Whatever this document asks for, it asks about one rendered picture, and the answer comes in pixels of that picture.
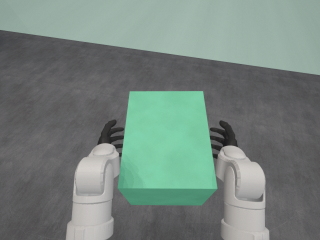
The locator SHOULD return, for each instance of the robot right hand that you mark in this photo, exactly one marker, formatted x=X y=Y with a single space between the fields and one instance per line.
x=228 y=134

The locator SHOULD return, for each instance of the robot right forearm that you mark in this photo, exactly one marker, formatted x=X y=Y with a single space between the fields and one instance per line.
x=244 y=196

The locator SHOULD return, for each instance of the carton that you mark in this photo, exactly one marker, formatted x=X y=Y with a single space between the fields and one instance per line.
x=167 y=155

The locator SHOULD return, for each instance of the robot left hand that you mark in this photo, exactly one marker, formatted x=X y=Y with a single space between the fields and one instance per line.
x=106 y=133

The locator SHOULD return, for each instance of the robot left forearm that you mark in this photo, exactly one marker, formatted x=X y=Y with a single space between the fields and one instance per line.
x=92 y=195

